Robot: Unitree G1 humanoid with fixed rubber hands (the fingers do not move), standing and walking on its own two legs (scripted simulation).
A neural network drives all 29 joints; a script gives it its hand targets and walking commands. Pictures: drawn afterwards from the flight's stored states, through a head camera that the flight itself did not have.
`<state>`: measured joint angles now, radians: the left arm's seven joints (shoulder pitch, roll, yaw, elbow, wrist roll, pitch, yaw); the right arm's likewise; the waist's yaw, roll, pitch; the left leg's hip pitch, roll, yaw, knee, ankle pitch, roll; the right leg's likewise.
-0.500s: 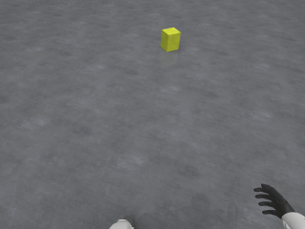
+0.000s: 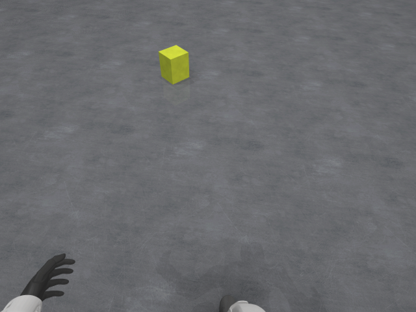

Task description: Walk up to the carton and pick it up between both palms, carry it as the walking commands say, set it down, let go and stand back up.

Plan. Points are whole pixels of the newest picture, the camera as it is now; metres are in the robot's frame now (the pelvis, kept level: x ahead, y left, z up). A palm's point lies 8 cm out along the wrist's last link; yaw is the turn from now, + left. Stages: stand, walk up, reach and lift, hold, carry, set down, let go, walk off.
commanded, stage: walk up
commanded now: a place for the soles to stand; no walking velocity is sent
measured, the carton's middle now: (174, 64) +2.07 +0.04 -0.65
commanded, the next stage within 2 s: none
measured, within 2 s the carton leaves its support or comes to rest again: neither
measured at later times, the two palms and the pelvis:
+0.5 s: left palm (19, 248) +0.33 +0.39 -0.10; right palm (289, 148) +0.52 -0.28 -0.05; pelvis +0.32 +0.03 -0.01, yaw +3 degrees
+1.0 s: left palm (85, 101) +0.79 +0.32 -0.05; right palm (293, 132) +0.63 -0.35 -0.09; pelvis +0.60 +0.00 +0.00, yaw +0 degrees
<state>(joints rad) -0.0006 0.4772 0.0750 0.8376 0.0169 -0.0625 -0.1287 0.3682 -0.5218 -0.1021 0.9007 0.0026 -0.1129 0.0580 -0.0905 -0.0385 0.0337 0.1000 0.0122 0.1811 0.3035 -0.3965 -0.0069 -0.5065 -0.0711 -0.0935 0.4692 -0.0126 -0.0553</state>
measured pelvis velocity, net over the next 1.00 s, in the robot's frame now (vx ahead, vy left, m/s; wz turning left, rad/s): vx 0.60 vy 0.00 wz -0.01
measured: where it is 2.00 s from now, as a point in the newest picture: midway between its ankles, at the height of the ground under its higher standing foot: (183, 159)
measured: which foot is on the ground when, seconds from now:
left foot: down 0.00-0.04, up 0.06-0.42, down 0.44-0.92, up 0.94-1.00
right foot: up 0.00-0.00, down 0.02-0.46, up 0.48-0.88, down 0.90-1.00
